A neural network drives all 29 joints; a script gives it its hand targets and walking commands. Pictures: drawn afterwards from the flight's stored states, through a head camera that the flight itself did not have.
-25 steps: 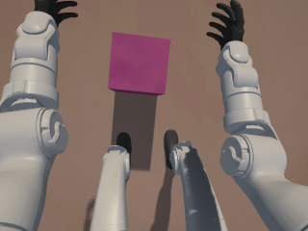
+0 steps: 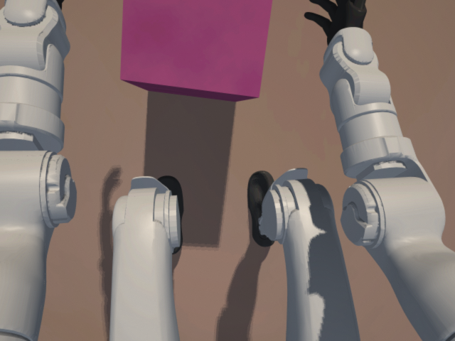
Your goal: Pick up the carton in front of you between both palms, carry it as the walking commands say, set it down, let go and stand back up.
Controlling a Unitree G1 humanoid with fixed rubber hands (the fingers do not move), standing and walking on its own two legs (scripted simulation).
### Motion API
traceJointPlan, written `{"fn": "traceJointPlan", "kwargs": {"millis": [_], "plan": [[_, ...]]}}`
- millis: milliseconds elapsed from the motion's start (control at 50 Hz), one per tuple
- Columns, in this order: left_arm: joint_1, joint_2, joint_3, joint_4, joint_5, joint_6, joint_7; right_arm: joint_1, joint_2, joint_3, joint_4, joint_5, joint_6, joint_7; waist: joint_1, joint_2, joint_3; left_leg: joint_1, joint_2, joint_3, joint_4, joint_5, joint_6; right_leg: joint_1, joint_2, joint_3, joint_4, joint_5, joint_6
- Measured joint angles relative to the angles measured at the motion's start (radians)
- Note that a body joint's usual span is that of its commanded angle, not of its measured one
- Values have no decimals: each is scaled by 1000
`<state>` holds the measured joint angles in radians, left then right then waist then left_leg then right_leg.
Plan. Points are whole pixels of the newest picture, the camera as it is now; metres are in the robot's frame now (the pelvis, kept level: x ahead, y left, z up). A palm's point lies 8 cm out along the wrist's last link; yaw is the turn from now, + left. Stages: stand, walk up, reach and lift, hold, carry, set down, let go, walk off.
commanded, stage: reach and lift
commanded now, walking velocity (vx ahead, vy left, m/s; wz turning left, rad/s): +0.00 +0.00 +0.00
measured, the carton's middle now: (197, 39) +0.54 +0.05 -0.32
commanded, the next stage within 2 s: none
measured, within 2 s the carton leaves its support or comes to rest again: leaves its support in 1.10 s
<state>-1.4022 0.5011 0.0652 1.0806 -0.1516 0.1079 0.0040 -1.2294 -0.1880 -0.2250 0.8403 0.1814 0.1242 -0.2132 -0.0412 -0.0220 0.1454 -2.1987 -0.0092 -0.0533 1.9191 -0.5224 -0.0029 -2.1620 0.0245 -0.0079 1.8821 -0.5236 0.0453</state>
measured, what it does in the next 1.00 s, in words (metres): lowers itself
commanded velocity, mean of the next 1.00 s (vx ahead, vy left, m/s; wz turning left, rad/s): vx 0.00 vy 0.00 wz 0.00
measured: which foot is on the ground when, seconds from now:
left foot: down 0.00-1.00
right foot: down 0.00-1.00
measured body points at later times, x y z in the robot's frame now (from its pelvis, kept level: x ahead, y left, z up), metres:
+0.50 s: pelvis -0.01 +0.01 -0.08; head +0.37 +0.04 +0.15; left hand +0.57 +0.21 -0.27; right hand +0.55 -0.15 -0.26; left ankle +0.10 +0.12 -0.41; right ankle +0.11 -0.13 -0.41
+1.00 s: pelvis -0.01 +0.00 -0.08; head +0.36 +0.05 +0.16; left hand +0.57 +0.20 -0.26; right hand +0.55 -0.11 -0.25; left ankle +0.10 +0.12 -0.41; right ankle +0.11 -0.13 -0.41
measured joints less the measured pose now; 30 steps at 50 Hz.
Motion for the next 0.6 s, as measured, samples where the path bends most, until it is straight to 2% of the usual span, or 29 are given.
{"fn": "traceJointPlan", "kwargs": {"millis": [80, 240, 340, 480, 600], "plan": [[-92, 18, -34, 82, -23, 8, 1, -84, -15, 8, 69, 18, 10, -2, -1, -5, 75, -32, 1, 0, 80, 3, 2, -31, 5, 1, 78, 5, 5], [-214, 27, -75, 207, -40, -19, 0, -216, -27, -4, 220, 3, -27, 20, 0, -14, 206, -76, 1, 4, 195, -1, 10, -71, 10, 6, 190, -1, 17], [-220, 39, -112, 187, -72, -42, 19, -258, -51, 32, 255, 38, -57, 22, 5, -23, 284, -79, 11, 11, 257, -24, 18, -77, 22, 14, 248, -17, 27], [-171, 3, -128, 127, -99, -56, 47, -227, -78, 96, 236, 98, -79, 20, 12, -23, 274, -79, 14, 19, 304, -56, 23, -80, 25, 22, 297, -49, 33], [-155, -23, -106, 158, -71, -54, 42, -201, -42, 64, 257, 58, -78, 25, 19, -24, 224, -82, 9, 10, 297, -57, 11, -84, 21, 13, 293, -52, 22]]}}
